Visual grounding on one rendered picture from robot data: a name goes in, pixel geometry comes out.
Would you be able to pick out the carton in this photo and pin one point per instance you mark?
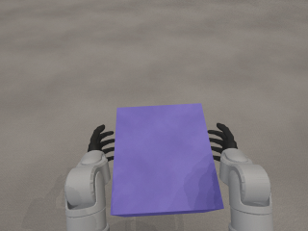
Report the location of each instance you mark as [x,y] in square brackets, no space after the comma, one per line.
[163,162]

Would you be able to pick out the left robot forearm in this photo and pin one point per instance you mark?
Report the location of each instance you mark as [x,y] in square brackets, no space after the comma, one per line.
[84,193]

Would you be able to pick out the right robot forearm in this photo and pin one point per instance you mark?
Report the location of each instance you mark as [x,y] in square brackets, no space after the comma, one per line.
[249,190]

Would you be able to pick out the robot left hand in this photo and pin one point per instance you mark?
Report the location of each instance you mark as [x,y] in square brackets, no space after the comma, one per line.
[97,144]

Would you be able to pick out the robot right hand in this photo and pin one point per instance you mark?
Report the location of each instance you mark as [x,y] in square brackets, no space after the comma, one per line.
[226,142]

